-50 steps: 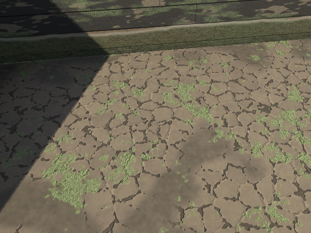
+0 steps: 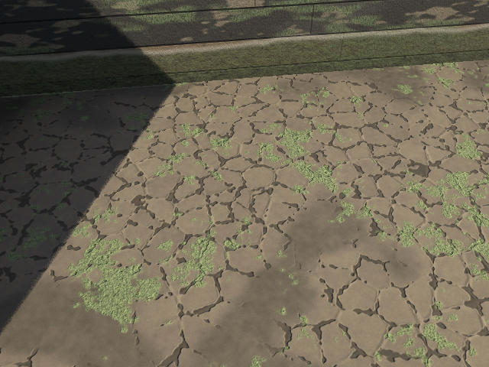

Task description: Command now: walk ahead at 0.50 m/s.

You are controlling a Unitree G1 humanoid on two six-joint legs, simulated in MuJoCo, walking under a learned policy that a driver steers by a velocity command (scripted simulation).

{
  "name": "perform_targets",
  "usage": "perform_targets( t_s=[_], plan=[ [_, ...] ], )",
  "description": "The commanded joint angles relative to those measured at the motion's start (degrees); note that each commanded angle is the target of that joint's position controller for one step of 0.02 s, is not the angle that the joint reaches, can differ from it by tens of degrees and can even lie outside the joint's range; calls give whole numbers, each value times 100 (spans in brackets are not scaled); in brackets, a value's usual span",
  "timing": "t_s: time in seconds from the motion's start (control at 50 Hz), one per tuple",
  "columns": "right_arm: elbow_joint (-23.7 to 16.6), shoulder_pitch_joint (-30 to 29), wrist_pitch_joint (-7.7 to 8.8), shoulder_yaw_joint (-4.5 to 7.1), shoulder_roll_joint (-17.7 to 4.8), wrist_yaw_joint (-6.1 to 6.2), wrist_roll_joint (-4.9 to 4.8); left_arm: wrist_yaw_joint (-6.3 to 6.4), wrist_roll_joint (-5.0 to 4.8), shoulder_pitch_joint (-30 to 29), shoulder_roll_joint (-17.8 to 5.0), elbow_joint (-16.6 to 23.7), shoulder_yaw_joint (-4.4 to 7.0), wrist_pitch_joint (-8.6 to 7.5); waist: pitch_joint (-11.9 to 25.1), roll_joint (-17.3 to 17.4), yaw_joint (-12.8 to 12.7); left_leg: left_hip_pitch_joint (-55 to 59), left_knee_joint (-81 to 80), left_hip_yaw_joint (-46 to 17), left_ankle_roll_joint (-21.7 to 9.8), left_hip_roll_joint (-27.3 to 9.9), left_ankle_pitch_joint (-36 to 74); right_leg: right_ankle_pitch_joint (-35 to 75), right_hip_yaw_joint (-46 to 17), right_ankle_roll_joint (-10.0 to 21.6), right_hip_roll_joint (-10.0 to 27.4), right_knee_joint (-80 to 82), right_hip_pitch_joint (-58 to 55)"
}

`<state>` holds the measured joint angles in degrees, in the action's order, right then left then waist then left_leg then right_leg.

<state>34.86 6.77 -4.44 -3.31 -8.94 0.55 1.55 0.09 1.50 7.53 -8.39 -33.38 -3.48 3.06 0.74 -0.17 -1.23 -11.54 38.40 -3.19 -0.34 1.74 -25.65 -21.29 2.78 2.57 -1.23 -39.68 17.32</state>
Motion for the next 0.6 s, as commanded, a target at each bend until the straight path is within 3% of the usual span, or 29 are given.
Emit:
perform_targets(
  t_s=[0.02, 0.04, 0.06, 0.08, 0.1, 0.12, 0.14, 0.16, 0.18, 0.22, 0.24, 0.26, 0.28, 0.3, 0.32, 0.34, 0.36, 0.38, 0.42, 0.44, 0.46, 0.5, 0.52, 0.54, 0.56, 0.6],
  plan=[
    [-477, -372, 121, 95, -325, 20, -1, 55, -49, -357, -366, 483, 101, -92, 432, -18, 59, 57, -495, -183, -91, -120, 1243, 1228, -499, 121, 384, 770, -162],
    [-475, -416, 128, 88, -318, 17, 4, 66, -55, -435, -369, 513, 102, -80, 324, -31, 58, 1, -522, -200, -99, -122, 1184, 1174, -524, 133, 395, 804, -130],
    [-629, -709, 74, 91, -391, 0, -2, -17, -1, -718, -345, 632, 97, -90, -5, -44, -36, -248, -436, -297, -99, -227, 2282, 2226, -343, 113, 393, 503, -8],
    [-449, -352, 113, 125, -398, 19, 1, 44, -16, -262, -336, 488, 94, -88, 617, 64, 15, 128, -453, -214, -107, -139, 1328, 1299, -476, 125, 394, 724, -256],
    [-474, -397, 117, 93, -337, 13, 0, 55, -46, -375, -369, 500, 97, -73, 312, -22, 51, 8, -494, -193, -98, -117, 1241, 1190, -504, 128, 389, 789, -97],
    [-628, -675, 71, 88, -387, 0, 2, -21, 11, -684, -348, 629, 97, -91, 13, -65, -34, -244, -436, -305, -95, -236, 2323, 2202, -332, 107, 380, 498, 5],
    [-586, -602, 65, 126, -451, 0, 15, -43, 67, -511, -308, 577, 98, -121, 373, 22, -81, -109, -372, -340, -118, -270, 2507, 2361, -308, 109, 384, 418, -192],
    [-441, -290, 119, 136, -406, 27, -3, 36, -8, -161, -336, 446, 97, -119, 828, 96, 15, 218, -424, -202, -103, -143, 1391, 1368, -450, 115, 389, 669, -354],
    [-477, -384, 123, 96, -328, 23, -4, 57, -53, -357, -370, 483, 101, -95, 420, -6, 59, 41, -492, -184, -91, -115, 1235, 1225, -492, 120, 391, 767, -154],
    [-476, -451, 128, 92, -331, 13, 3, 67, -57, -455, -375, 528, 103, -66, 233, -21, 51, -35, -516, -206, -105, -114, 1180, 1156, -524, 137, 405, 817, -95],
    [-632, -713, 68, 90, -397, -3, -6, -18, -4, -706, -349, 641, 95, -75, -63, -51, -38, -278, -430, -297, -95, -219, 2278, 2190, -332, 107, 393, 513, 38],
    [-591, -613, 55, 123, -449, -5, 11, -45, 64, -515, -306, 587, 95, -104, 303, 9, -82, -143, -369, -335, -111, -261, 2483, 2332, -298, 105, 386, 426, -142],
    [-437, -278, 115, 130, -402, 21, -1, 33, 0, -152, -327, 450, 93, -114, 816, 82, 14, 206, -430, -215, -104, -148, 1403, 1341, -445, 117, 387, 670, -341],
    [-472, -367, 127, 97, -334, 21, -3, 56, -46, -339, -368, 484, 102, -99, 440, -5, 57, 49, -496, -196, -95, -119, 1255, 1212, -483, 119, 385, 761, -172],
    [-472, -417, 133, 89, -323, 19, 2, 67, -54, -421, -372, 514, 104, -85, 323, -17, 55, -8, -522, -211, -103, -121, 1198, 1161, -507, 131, 397, 795, -136],
    [-628, -712, 77, 91, -395, 3, -4, -15, 0, -708, -348, 633, 100, -94, -8, -35, -38, -260, -436, -309, -104, -227, 2303, 2221, -330, 111, 397, 493, -13],
    [-598, -631, 56, 127, -452, 1, 10, -40, 56, -518, -311, 584, 99, -109, 311, 28, -82, -143, -365, -329, -113, -251, 2466, 2352, -293, 101, 393, 424, -157],
    [-444, -301, 106, 128, -393, 23, -3, 35, -7, -167, -329, 451, 93, -110, 782, 76, 15, 183, -424, -209, -102, -139, 1382, 1350, -440, 115, 396, 672, -317],
    [-420, -318, 119, 79, -305, 13, 10, 65, -52, -315, -357, 463, 87, -83, 300, -20, 62, 4, -629, -263, -108, -135, 1023, 1002, -555, 148, 433, 899, -132],
    [-582, -629, 65, 75, -365, -6, 13, -17, 6, -592, -334, 579, 77, -96, -97, -44, -31, -288, -582, -376, -110, -247, 2087, 2029, -410, 137, 435, 662, -21],
    [-530, -539, 45, 81, -368, -9, 31, -49, 63, -380, -262, 505, 56, -109, 221, -2, -77, -180, -614, -417, -109, -294, 2180, 2090, -431, 130, 473, 721, -227],
    [-478, -486, 42, 33, -261, -8, 46, -68, 71, -276, -181, 403, 13, -139, 359, 8, -60, -42, -895, -471, -55, -350, 2132, 2087, -511, 106, 531, 979, -378],
    [-195, -60, 83, 54, -283, 10, 18, 11, -23, 52, -202, 219, -3, -141, 672, 138, 64, 428, -1267, -472, -53, -303, 1000, 991, -690, 99, 574, 1375, -441],
    [-443, -628, 52, 12, -249, -6, 37, -43, 15, -422, -267, 374, 18, -138, -202, 30, -41, -91, -1230, -532, -46, -390, 2131, 2012, -627, 82, 559, 1363, -256],
    [-351, -514, 38, 35, -298, -10, 51, -60, 57, -249, -236, 296, 12, -150, 147, 65, -39, 112, -1378, -580, -41, -445, 2142, 2091, -654, 94, 628, 1482, -504],
    [-236, -338, 24, 76, -397, -18, 45, -80, 39, -78, -334, 169, 52, -176, 213, 36, -10, 307, -1576, -585, -26, -474, 2238, 2275, -685, 117, 636, 1649, -685]
  ],
)
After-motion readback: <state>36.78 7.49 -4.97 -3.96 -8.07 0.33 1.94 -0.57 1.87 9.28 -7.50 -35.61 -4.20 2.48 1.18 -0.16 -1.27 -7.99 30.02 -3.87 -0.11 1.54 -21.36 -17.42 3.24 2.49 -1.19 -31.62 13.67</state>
